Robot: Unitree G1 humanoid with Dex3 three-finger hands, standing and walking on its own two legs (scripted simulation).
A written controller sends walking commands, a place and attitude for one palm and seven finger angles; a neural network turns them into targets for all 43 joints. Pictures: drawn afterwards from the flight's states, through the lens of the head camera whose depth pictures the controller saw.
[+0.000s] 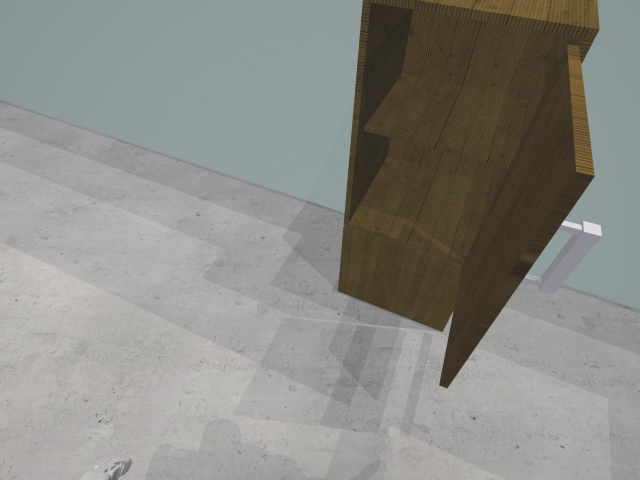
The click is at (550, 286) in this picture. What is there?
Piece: cupboard door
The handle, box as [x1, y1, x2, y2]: [522, 221, 601, 294]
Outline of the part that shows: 600,225 582,221 579,225 563,221 558,229 573,234 540,277 526,274 522,281 535,284 538,286 539,290 552,294 601,236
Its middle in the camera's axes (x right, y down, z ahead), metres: +0.33 +0.03 +0.55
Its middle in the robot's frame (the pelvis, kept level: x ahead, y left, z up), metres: +0.42 -0.31 +0.05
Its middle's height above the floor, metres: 0.82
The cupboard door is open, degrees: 93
